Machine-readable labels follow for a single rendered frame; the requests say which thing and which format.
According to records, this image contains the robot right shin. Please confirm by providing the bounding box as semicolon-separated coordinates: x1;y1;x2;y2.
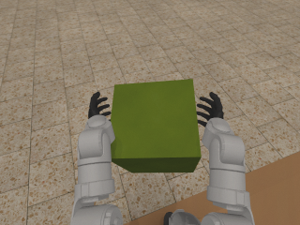
172;209;185;216

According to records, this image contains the robot right hand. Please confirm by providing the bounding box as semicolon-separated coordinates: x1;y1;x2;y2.
196;92;224;127

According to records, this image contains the robot right upper arm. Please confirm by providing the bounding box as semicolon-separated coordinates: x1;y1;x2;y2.
201;212;252;225

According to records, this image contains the robot left hand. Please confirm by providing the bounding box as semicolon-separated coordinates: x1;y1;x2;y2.
88;92;111;121

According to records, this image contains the right robot forearm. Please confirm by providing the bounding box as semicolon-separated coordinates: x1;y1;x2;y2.
202;117;255;225

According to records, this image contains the carton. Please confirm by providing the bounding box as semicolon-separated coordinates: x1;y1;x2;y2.
111;79;202;173

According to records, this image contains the robot left upper arm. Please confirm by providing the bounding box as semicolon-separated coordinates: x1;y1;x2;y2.
71;203;123;225

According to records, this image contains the robot right thigh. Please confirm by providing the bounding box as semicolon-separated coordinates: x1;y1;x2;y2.
169;212;202;225

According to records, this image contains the left robot forearm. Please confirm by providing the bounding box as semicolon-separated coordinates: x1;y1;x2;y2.
70;114;115;225

